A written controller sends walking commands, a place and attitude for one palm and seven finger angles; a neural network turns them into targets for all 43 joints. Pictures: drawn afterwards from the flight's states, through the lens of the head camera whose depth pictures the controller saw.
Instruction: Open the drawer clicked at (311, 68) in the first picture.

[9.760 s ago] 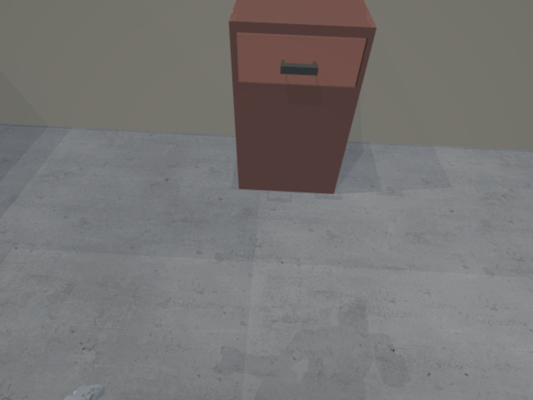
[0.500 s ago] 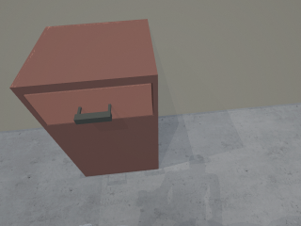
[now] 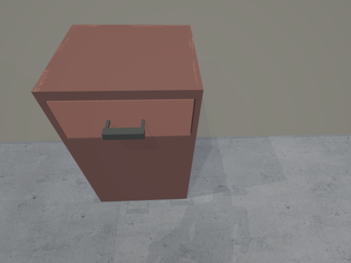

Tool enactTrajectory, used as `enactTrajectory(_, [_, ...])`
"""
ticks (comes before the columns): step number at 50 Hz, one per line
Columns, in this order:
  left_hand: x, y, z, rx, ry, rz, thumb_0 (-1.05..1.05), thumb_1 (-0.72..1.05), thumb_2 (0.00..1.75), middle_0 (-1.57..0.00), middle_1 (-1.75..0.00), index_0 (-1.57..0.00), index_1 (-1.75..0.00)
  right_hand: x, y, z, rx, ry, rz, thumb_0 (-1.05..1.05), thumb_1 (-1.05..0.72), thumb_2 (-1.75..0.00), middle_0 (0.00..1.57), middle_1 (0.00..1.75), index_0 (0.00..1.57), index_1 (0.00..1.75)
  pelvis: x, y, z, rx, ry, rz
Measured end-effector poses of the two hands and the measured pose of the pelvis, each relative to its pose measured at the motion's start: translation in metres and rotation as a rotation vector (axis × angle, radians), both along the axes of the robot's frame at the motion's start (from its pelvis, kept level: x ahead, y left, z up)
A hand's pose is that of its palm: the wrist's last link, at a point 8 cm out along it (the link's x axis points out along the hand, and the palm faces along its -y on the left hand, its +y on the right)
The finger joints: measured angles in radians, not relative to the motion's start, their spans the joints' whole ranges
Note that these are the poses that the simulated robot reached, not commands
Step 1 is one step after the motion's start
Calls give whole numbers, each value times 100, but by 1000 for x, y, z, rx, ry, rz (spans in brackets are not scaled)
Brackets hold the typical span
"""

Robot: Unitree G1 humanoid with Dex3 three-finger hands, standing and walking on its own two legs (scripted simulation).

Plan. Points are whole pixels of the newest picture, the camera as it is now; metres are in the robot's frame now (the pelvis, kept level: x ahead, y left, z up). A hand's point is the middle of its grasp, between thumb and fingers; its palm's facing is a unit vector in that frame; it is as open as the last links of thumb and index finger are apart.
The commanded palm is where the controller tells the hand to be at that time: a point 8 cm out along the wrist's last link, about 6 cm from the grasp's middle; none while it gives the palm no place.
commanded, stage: come to a stop and stand still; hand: left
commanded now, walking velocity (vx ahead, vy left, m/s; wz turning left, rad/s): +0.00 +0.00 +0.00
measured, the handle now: (124, 128) +0.52 +0.22 -0.07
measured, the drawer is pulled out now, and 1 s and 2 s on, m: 0.00 0.00 0.00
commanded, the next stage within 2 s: look again from close up in 0.48 s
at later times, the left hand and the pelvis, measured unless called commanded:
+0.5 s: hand out of the picture -0.02 +0.13 -0.17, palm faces +0.02 -0.98 -0.18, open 7.3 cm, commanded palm none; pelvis -0.01 -0.03 +0.00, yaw +0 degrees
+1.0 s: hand out of the picture +0.03 +0.17 -0.18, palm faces +0.01 -0.98 -0.20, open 7.4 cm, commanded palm none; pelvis +0.02 -0.01 -0.01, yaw -1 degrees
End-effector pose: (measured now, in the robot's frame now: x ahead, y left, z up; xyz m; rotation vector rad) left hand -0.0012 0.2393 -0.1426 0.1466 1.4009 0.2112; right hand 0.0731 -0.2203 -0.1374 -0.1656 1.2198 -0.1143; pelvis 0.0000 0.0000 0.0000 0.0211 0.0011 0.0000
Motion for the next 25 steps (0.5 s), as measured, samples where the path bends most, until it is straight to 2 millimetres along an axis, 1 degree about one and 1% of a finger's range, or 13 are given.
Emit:
enactTrajectory(3, [-8,-10,1,5,14,-16,1,91,90,-19,-30,-20,-30,-12,-4,-8,23,12,-34,0,-92,-90,20,30,21,30,-3,-4,-2,5,-8,-8])
enactTrajectory(6, [-11,-21,5,-6,14,-31,1,91,90,-19,-30,-20,-30,-28,-12,-9,21,33,-57,-1,-94,-90,20,30,21,30,-5,-7,1,-6,-18,-4])
enactTrajectory(11, [-11,-37,4,-31,-6,-40,1,91,90,-19,-30,-20,-30,-62,-21,-8,15,105,-68,0,-93,-90,20,30,20,30,-9,-15,4,-8,-30,-6])
enactTrajectory(13, [-11,-40,3,-32,-5,-43,1,92,90,-20,-30,-20,-30,-77,-23,-8,16,140,-74,0,-93,-90,20,30,20,30,-10,-18,4,-9,-33,-7])
enactTrajectory(17, [-13,-46,3,-38,-4,-41,2,92,90,-20,-30,-20,-30,-106,-23,-8,22,210,-87,0,-92,-90,20,30,20,30,-12,-23,5,-10,-33,-5])
enactTrajectory(20, [-16,-49,2,-41,5,-39,1,92,90,-20,-30,-20,-30,-124,-20,-9,31,257,-97,0,-92,-90,20,30,20,30,-12,-26,5,-11,-29,-4])
enactTrajectory(25, [-20,-55,2,-48,24,-32,1,92,90,-20,-30,-20,-30,-142,-13,-8,50,309,-109,0,-92,-90,20,30,20,30,-11,-28,5,-12,-21,-2])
